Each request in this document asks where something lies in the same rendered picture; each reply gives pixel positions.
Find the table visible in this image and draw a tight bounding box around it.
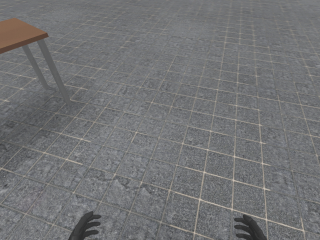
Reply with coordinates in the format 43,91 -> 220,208
0,18 -> 72,105

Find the robot left hand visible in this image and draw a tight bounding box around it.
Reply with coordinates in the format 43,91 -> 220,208
68,211 -> 101,240

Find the robot right hand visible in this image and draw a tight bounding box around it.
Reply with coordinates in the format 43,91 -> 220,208
234,214 -> 267,240

